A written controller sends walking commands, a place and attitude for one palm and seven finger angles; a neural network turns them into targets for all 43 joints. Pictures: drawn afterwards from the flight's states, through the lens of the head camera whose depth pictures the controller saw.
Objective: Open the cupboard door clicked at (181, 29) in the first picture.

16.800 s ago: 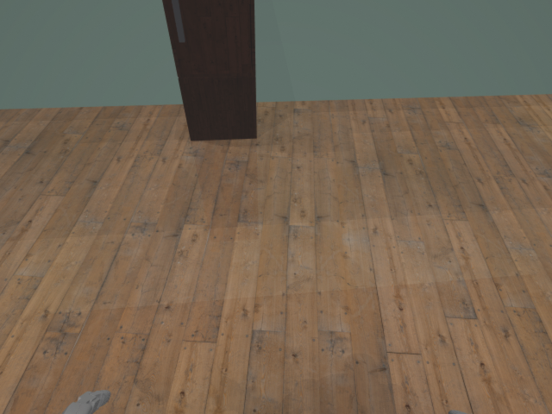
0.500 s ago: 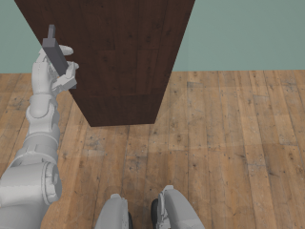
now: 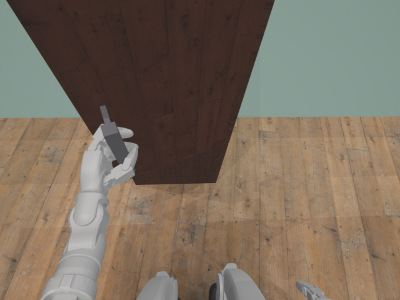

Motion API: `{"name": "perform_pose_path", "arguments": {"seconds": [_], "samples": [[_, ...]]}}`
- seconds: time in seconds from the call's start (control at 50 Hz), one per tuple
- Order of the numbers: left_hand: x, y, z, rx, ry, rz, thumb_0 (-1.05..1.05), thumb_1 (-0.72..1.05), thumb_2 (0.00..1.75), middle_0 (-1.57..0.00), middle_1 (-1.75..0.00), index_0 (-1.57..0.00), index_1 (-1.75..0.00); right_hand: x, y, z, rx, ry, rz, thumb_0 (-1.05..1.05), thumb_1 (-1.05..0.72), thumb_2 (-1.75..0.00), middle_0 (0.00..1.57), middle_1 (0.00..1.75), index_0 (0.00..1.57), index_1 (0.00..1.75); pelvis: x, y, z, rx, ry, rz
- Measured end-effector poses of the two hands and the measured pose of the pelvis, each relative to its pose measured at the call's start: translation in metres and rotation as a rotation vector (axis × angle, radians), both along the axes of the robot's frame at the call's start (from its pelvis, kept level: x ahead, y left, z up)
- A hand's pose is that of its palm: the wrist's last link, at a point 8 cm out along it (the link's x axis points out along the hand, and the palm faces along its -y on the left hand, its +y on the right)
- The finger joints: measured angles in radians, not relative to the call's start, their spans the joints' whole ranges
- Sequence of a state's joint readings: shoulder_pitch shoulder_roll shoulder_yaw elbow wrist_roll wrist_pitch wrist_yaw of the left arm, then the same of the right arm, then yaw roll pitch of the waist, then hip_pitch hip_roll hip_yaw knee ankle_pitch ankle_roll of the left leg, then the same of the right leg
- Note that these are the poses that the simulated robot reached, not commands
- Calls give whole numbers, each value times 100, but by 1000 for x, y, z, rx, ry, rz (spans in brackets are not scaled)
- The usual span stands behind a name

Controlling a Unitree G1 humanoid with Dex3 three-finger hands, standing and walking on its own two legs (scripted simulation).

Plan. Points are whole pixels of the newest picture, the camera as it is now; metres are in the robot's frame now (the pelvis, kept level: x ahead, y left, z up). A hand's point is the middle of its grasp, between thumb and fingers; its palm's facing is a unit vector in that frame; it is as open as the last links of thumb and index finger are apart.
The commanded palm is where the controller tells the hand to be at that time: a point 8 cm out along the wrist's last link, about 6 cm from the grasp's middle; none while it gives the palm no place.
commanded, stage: pull the door open along its arc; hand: left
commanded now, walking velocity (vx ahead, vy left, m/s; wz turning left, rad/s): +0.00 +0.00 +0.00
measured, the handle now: (117, 142) +0.43 +0.17 +0.00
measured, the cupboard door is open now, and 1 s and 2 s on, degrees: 21 50 49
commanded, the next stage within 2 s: open thumb and fingers to let go in 0.48 s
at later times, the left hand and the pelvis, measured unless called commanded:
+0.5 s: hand (191, 219) +0.27 +0.02 +0.01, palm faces +0.26 -0.97 -0.03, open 6.6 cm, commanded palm +0.21 +0.05 +0.00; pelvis -0.01 -0.04 +0.00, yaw +3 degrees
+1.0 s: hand (191, 216) +0.27 +0.02 +0.00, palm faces +0.43 -0.90 -0.05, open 10.6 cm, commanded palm +0.22 +0.07 +0.00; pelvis -0.02 -0.09 -0.02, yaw +6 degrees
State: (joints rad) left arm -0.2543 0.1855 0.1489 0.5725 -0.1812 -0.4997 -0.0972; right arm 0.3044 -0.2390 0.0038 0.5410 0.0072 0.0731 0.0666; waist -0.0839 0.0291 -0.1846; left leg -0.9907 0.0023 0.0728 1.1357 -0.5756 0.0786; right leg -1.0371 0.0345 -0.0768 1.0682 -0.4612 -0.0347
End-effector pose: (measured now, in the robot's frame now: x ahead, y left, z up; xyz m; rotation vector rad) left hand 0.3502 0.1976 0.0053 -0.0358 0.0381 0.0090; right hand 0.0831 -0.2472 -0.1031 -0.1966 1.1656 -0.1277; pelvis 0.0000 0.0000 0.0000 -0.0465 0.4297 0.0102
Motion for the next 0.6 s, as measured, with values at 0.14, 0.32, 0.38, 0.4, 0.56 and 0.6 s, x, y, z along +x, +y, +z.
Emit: {"name": "perform_pose_path", "arguments": {"seconds": [0.14,0.32,0.38,0.4,0.56,0.6], "samples": [[-51,-46,1,-93,12,237,6,63,72,-28,-134,-37,-132,53,16,2,37,-146,121,1,-91,-90,20,30,20,30,-3,-1,-2,11,-28,13],[-86,-90,6,24,11,353,4,64,74,-29,-131,-33,-132,92,40,-3,103,-276,232,1,-91,-90,20,30,20,30,-12,-15,-10,28,-47,30],[-98,-104,9,48,37,313,4,63,72,-28,-130,-34,-132,96,43,0,131,-306,230,1,-91,-90,20,30,20,30,-12,-22,-8,35,-61,31],[-102,-109,10,48,49,298,4,63,71,-27,-129,-34,-132,96,43,2,140,-315,228,1,-91,-90,20,30,20,30,-11,-24,-6,37,-66,32],[-119,-136,13,72,80,282,3,62,72,-26,-124,-33,-132,106,23,10,143,-380,241,1,-91,-90,20,30,20,30,-6,-48,-4,56,-84,52],[-118,-138,11,85,69,311,2,61,74,-27,-125,-33,-133,108,14,7,126,-382,257,1,-91,-90,20,30,20,30,-7,-53,-6,60,-81,61]]}}
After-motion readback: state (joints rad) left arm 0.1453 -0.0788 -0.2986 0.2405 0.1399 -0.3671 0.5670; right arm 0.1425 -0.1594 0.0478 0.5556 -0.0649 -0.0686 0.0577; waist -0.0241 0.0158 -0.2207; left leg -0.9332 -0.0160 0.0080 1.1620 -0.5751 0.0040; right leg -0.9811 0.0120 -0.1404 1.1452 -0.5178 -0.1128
